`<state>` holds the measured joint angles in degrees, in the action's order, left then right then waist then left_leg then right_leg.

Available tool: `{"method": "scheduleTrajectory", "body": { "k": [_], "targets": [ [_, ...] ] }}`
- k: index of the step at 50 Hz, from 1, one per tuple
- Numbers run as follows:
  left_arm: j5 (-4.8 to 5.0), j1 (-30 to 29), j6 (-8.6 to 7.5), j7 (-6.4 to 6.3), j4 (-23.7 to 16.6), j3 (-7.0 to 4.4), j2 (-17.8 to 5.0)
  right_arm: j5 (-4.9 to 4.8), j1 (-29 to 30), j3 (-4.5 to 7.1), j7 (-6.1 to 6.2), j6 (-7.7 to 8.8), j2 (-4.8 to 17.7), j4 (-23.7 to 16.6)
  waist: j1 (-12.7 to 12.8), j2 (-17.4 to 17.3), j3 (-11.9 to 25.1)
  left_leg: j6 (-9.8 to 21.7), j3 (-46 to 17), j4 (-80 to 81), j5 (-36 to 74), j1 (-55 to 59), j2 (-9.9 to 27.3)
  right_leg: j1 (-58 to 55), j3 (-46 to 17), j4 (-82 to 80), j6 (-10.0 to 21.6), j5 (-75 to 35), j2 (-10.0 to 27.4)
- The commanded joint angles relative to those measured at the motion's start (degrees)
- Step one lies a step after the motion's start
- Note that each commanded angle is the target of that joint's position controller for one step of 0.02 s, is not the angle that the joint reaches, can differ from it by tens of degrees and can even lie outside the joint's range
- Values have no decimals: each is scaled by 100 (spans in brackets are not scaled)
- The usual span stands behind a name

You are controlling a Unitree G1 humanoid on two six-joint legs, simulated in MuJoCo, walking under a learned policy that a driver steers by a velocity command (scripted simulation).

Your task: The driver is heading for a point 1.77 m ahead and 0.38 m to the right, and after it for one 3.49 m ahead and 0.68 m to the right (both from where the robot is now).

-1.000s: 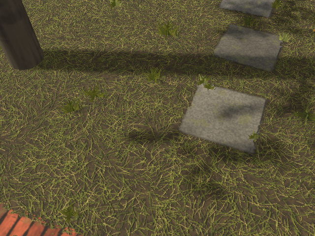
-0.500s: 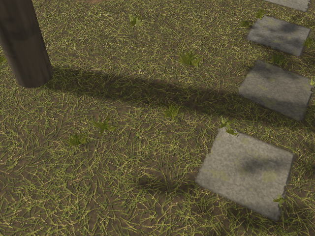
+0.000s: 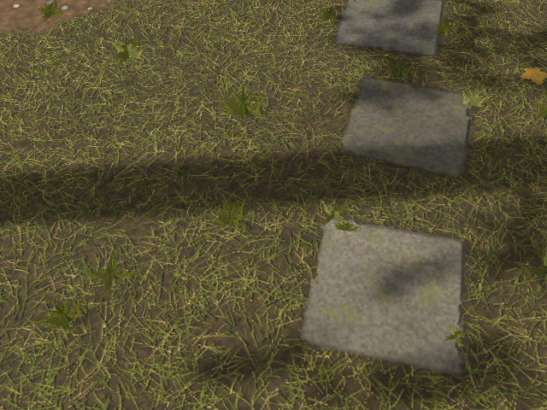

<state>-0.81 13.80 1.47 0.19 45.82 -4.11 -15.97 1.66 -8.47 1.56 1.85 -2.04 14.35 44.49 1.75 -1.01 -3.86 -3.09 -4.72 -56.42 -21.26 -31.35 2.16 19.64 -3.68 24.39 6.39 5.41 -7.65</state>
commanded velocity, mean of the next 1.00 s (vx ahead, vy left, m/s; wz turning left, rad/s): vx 0.03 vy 0.00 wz -0.50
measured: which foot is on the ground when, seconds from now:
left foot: up 0.00-0.20, down 0.22-0.70, up 0.72-1.00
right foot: down 0.00-0.22, up 0.24-0.68, down 0.70-1.00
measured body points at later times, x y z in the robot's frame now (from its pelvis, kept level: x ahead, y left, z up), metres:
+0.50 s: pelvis +0.02 +0.06 +0.01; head +0.06 +0.08 +0.46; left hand +0.21 +0.30 -0.13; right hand +0.06 -0.23 -0.08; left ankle +0.04 +0.15 -0.74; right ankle -0.05 -0.06 -0.66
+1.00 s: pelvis +0.01 +0.02 +0.01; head +0.00 +0.00 +0.46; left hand +0.23 +0.19 -0.10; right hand -0.07 -0.26 -0.12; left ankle +0.07 +0.14 -0.68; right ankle -0.04 -0.03 -0.74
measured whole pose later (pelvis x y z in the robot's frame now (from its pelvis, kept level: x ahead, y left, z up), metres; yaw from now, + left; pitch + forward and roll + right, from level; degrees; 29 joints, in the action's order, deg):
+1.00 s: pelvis +0.01 +0.02 +0.01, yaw -30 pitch +0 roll +1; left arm -1.0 13.8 0.7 0.1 45.0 -1.3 -13.9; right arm 2.1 -15.6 3.4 -1.5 -3.2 17.2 46.6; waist -0.5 -2.0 -0.9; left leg -1.7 0.7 -51.1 -18.9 -23.5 2.2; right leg 6.6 -2.1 17.9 5.3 11.0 -4.5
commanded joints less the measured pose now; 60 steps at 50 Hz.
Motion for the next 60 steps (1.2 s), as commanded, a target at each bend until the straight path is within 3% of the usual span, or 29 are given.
{"method": "scheduleTrajectory", "body": {
  "k": [1,4,7,10,11,12,13,14,15,16,17,19,24,30,33,34,35,36,37,38,39,40,42,44,46,47,49,57,60],
  "targets": [
    [-20,134,27,-28,-355,-247,-889,-28,-195,138,38,-25,518,-289,12,729,763,-54,140,367,120,160,-141,-525,-1830,-940,662,808,1394],
    [-59,137,75,-20,-392,-282,-911,-75,-55,127,60,24,522,-371,86,801,694,0,90,845,-9,294,-253,-607,-2163,-865,622,954,1404],
    [-82,50,102,9,-431,-305,-921,-150,-176,116,90,117,550,-408,50,885,743,142,79,1455,-234,736,-447,-680,-2465,-664,573,271,1416],
    [2,-237,133,26,-479,-299,-877,-181,-768,110,140,233,550,-315,-299,851,742,360,126,3087,220,1811,-578,-380,-2587,-357,233,-5,1194],
    [66,-260,123,3,-525,-257,-736,-124,-935,163,181,279,760,-286,-357,535,712,474,-226,3952,401,2369,-159,50,-2359,-45,-87,692,881],
    [139,-28,96,-7,-625,-155,-307,-12,-701,274,217,272,1347,-427,-114,-748,719,935,-1738,4572,22,2742,1295,789,-1344,1098,-477,2022,140],
    [-5,-16,71,-57,-602,-243,-638,56,-226,330,172,228,1558,-563,-61,-1187,359,1532,-2512,4567,1200,2155,2077,1363,-279,2327,-606,2735,-354],
    [-128,-29,67,-51,-523,-321,-934,31,-287,243,139,216,1153,-588,-33,-562,413,1692,-2038,4263,2173,2004,1969,1104,-350,3212,-659,2598,85],
    [-110,100,90,-17,-415,-337,-883,-28,-88,156,117,221,853,-621,117,-341,397,1551,-1387,4084,2671,1948,1584,1008,-331,3590,-685,2312,135],
    [-101,240,143,19,-333,-330,-824,-39,71,128,104,216,767,-675,197,-415,403,1370,-842,3961,3000,2062,1228,1022,-256,3950,-742,2045,154],
    [-90,310,196,79,-297,-314,-785,-38,80,126,117,216,764,-704,175,-691,462,1310,-514,3856,3385,2269,1063,1146,-164,4245,-808,1932,162],
    [-28,159,249,154,-337,-270,-733,-11,-170,140,100,201,766,-694,-8,-739,518,1322,-162,3698,3918,2618,962,1305,6,4289,-953,1862,230],
    [11,-412,315,227,-570,-161,-586,-15,-747,266,77,198,966,-529,-385,-826,546,1496,-79,3577,3972,3324,1280,1406,186,3384,-1063,1967,459],
    [81,-577,315,259,-768,-59,-482,16,-554,364,-67,199,1145,-509,-371,-1004,603,1427,372,3387,3772,2718,1423,174,677,1977,-772,2102,596],
    [76,-421,252,243,-797,-51,-478,-46,-478,410,-101,153,1241,-467,-225,-946,654,1216,539,2962,3438,2519,1461,-434,840,896,-562,1665,537],
    [19,-240,194,204,-747,-50,-481,-94,-446,416,-101,128,1230,-441,-60,-718,688,957,751,2566,2925,2204,1369,-942,805,82,-470,970,488],
    [-78,-75,104,136,-706,-101,-743,-78,-706,385,-116,103,1083,-377,-5,75,780,598,1059,1712,1903,1472,1089,-1706,-66,-671,-337,500,911],
    [-63,-107,14,81,-895,-215,-1483,12,-828,204,-157,43,425,-678,-225,1767,802,107,1484,294,-1427,-136,241,-2359,-2485,-820,205,-1433,2803],
    [31,465,7,70,-754,-312,-1608,-10,-316,234,-46,-72,715,-775,336,1290,877,124,656,-335,-1674,-80,-46,-1758,-2400,-548,1021,-2642,3093],
    [34,319,9,47,-665,-195,-1248,-86,-277,254,-36,-130,770,-710,117,953,577,148,453,-644,-1310,-95,68,-1616,-1861,-524,1069,-2610,2752],
    [42,-128,19,13,-698,-77,-892,-135,-333,262,-62,-120,778,-596,-79,820,283,175,362,-528,-799,-6,134,-1320,-1363,-642,850,-2152,2340],
    [25,-518,37,-30,-756,-17,-737,-113,-434,292,-85,-88,855,-483,-242,839,235,176,372,-330,-414,59,154,-1337,-1062,-698,586,-1820,1969],
    [51,-514,8,-83,-723,51,-622,-19,-728,321,-145,-92,917,-278,-273,855,513,120,480,-424,-73,355,27,-1479,-752,-622,539,-2571,1761],
    [41,-168,-39,-59,-566,38,-694,-6,-763,300,-227,-91,837,-229,-174,716,714,100,536,-235,67,341,9,-1704,-904,-963,567,-822,1749],
    [1,82,-66,-32,-398,40,-705,47,-502,291,-302,-91,793,-242,-15,817,378,115,537,152,183,-10,39,-1758,-1289,-1467,605,1411,1777],
    [-18,162,-85,-26,-327,44,-710,60,-381,298,-331,-72,798,-254,26,880,170,124,535,358,223,-160,34,-1750,-1458,-1649,615,1952,1821],
    [-41,299,-152,-25,-208,32,-760,63,-245,301,-355,4,777,-240,62,805,-17,149,527,707,287,-279,41,-1789,-1597,-1797,665,2190,1916],
    [-31,647,-402,-2,141,-16,-856,8,156,224,-360,282,587,-287,142,620,-133,379,626,1884,276,241,13,-1430,-1586,-1784,842,2276,2041],
    [-4,540,-441,28,200,-36,-899,-26,-30,200,-328,360,530,-265,-53,541,-164,553,751,2494,454,1190,-87,-833,-1431,-1573,740,2129,1984]
  ]
}}
Velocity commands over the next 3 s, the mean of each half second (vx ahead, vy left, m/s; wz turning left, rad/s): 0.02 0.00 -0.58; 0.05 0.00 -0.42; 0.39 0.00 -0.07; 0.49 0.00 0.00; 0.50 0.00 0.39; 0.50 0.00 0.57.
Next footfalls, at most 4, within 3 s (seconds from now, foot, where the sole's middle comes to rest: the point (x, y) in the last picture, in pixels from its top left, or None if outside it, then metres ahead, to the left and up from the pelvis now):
0.22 left None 0.08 0.14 -0.77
0.70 right None -0.01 -0.05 -0.77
1.26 left None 0.20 0.07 -0.77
1.76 right None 0.40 -0.26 -0.77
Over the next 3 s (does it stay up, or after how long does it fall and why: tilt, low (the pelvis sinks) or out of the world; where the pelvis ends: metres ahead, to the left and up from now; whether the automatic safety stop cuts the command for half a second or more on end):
stays up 0.93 -0.39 0.00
